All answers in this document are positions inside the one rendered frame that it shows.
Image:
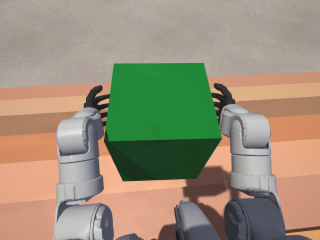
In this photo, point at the robot left upper arm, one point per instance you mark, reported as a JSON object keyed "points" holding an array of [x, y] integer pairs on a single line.
{"points": [[85, 222]]}

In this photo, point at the left robot forearm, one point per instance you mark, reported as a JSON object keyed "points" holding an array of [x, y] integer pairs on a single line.
{"points": [[77, 155]]}

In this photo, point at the robot left hand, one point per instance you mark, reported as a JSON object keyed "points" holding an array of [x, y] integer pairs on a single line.
{"points": [[92, 101]]}

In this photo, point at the robot right thigh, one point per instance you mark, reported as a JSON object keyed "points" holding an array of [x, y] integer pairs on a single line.
{"points": [[193, 221]]}

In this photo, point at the carton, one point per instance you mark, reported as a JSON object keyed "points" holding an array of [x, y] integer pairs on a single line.
{"points": [[161, 121]]}

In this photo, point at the right robot forearm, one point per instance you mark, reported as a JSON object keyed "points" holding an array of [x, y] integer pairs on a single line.
{"points": [[250, 146]]}

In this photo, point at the right robot shin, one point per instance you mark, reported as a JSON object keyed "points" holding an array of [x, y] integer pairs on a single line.
{"points": [[181, 233]]}

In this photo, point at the robot right upper arm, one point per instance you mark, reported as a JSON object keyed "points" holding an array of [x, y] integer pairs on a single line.
{"points": [[255, 219]]}

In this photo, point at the robot right hand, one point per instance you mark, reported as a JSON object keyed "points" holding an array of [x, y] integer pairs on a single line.
{"points": [[225, 99]]}

